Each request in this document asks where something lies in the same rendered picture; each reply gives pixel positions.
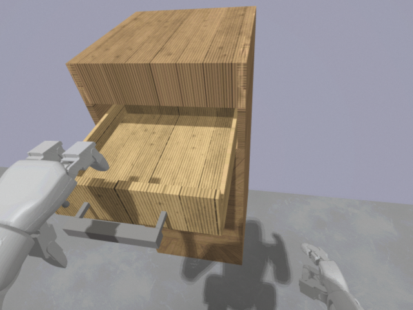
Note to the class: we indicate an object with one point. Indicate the left robot forearm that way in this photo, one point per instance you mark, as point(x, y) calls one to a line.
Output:
point(15, 246)

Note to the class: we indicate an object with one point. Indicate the handle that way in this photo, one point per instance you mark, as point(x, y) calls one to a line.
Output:
point(115, 232)

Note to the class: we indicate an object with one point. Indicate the drawer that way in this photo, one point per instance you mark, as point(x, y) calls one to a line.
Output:
point(161, 158)

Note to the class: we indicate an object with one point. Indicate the right robot hand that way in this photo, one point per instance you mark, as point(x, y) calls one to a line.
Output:
point(318, 284)

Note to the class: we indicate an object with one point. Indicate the right robot forearm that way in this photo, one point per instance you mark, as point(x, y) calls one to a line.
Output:
point(342, 300)

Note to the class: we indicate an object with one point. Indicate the cabinet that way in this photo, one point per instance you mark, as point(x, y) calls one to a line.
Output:
point(184, 58)

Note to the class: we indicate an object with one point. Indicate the left robot hand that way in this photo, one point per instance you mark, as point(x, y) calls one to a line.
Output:
point(31, 190)

